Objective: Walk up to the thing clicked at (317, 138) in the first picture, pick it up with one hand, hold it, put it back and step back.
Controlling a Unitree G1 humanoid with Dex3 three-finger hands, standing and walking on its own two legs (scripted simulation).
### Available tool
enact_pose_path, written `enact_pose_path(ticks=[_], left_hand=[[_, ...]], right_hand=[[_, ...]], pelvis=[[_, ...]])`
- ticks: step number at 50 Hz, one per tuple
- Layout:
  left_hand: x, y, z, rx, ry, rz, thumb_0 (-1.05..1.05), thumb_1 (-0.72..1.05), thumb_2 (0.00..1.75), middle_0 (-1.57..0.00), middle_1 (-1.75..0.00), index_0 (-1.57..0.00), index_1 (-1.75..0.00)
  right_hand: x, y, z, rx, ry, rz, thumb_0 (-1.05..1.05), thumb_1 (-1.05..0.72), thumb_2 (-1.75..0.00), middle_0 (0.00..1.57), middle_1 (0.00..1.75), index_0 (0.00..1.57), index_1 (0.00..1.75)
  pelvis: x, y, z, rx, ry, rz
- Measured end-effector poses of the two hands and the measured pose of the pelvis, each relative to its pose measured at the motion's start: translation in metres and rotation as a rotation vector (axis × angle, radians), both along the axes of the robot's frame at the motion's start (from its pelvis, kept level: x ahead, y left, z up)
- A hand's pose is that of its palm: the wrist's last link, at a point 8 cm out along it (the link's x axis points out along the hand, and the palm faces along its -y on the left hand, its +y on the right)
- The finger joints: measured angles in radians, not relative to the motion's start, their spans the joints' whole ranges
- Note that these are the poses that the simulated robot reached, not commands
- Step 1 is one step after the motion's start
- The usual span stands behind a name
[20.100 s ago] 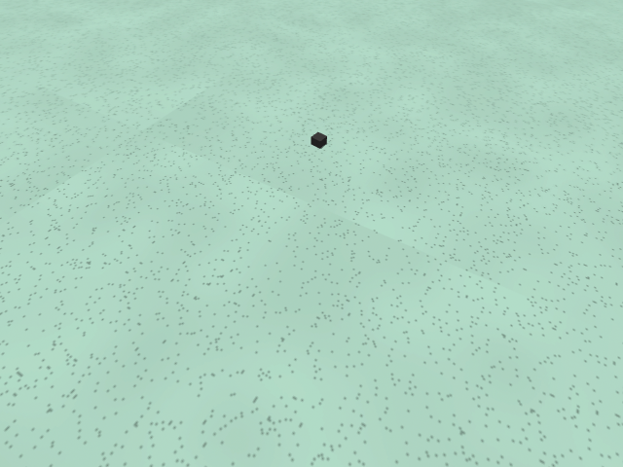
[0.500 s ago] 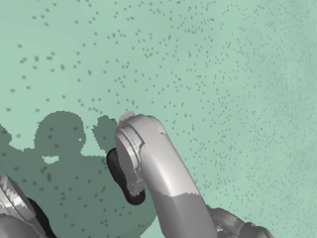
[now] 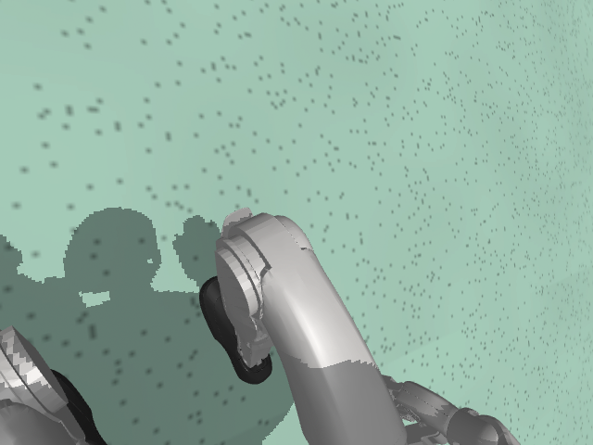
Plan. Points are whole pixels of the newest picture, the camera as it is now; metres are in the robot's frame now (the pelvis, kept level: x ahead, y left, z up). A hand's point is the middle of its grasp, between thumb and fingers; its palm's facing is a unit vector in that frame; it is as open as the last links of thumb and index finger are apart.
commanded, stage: close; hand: left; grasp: from above
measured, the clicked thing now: out of the picture +0.43 +0.36 -0.29
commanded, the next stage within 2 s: none
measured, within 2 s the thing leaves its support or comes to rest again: neither
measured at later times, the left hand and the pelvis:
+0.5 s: hand out of the picture +0.42 +0.34 -0.27, palm faces +0.04 -0.49 -0.87, open 9.0 cm; pelvis +0.00 +0.00 +0.00, yaw +0 degrees
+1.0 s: hand out of the picture +0.42 +0.34 -0.26, palm faces +0.03 -0.48 -0.88, open 9.0 cm; pelvis +0.00 +0.00 +0.00, yaw +0 degrees
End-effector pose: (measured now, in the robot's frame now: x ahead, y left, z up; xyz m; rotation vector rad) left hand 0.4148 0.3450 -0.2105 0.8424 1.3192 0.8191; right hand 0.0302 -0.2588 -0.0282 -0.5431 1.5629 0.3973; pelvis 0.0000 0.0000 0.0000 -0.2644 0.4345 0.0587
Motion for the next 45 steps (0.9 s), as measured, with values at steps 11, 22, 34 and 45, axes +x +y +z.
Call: enact_pose_path(ticks=[11, 22, 34, 45], left_hand=[[-0.0002, -0.0001, 0.0013, -0.005, 0.003, -0.007, 0.00, 0.21, 0.49, -0.67, -0.48, -0.66, -0.49], [-0.0017, -0.0020, 0.0018, -0.009, -0.002, 0.010, 0.00, 0.23, 0.51, -0.67, -0.49, -0.65, -0.49], [-0.0008, -0.0001, 0.0034, -0.006, 0.004, -0.005, 0.01, 0.23, 0.50, -0.67, -0.49, -0.65, -0.50], [-0.0006, 0.0001, 0.0033, -0.006, 0.001, 0.011, 0.01, 0.23, 0.48, -0.67, -0.48, -0.66, -0.49]], right_hand=[[-0.0044, -0.0015, 0.0004, -0.006, 0.011, -0.016, 0.00, -0.89, -0.89, 0.20, 0.29, 0.19, 0.30], [-0.0059, 0.0021, 0.0010, 0.003, 0.006, -0.017, 0.00, -0.89, -0.89, 0.20, 0.29, 0.19, 0.30], [-0.0033, 0.0017, -0.0025, 0.003, 0.007, -0.017, 0.00, -0.89, -0.89, 0.20, 0.29, 0.19, 0.30], [0.0019, -0.0018, -0.0047, 0.004, 0.004, -0.001, 0.00, -0.89, -0.89, 0.20, 0.29, 0.19, 0.30]], pelvis=[[-0.0001, -0.0003, 0.0003, 0.001, 0.002, 0.000], [-0.0009, 0.0001, 0.0017, -0.001, 0.001, -0.002], [0.0002, 0.0002, -0.0001, 0.001, 0.001, 0.004], [0.0005, -0.0007, -0.0007, 0.006, 0.001, 0.006]])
